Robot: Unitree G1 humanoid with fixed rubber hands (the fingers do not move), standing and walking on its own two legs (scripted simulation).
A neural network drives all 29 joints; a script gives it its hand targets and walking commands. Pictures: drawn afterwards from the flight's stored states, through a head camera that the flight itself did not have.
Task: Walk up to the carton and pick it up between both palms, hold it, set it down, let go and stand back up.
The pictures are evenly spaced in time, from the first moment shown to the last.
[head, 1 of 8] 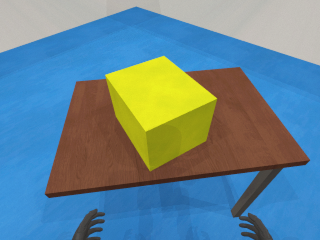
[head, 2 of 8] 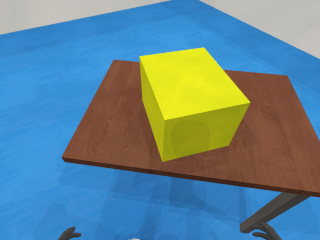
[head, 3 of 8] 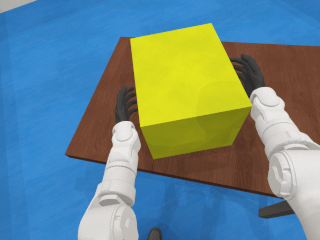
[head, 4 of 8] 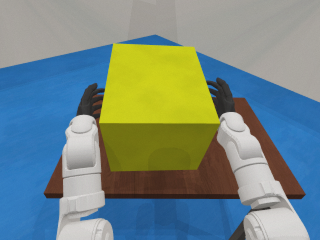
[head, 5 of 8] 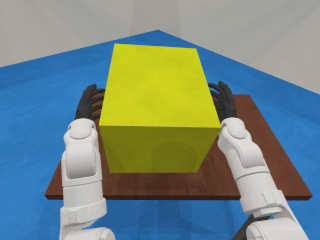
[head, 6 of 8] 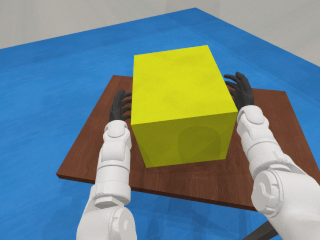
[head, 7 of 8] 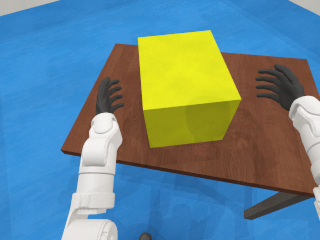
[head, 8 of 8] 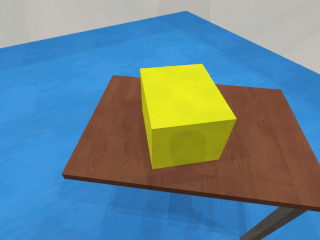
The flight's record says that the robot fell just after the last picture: no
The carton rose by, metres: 0.18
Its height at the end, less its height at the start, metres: +0.00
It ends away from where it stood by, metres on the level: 0.02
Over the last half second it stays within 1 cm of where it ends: yes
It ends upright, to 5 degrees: yes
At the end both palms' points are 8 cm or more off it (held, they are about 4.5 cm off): yes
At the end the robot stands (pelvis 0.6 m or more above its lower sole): yes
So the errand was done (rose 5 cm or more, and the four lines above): yes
